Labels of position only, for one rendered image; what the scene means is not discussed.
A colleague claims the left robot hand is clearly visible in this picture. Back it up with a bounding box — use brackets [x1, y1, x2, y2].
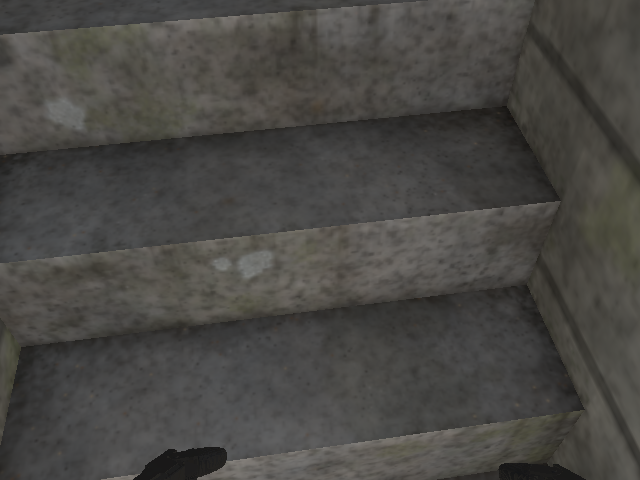
[133, 447, 227, 480]

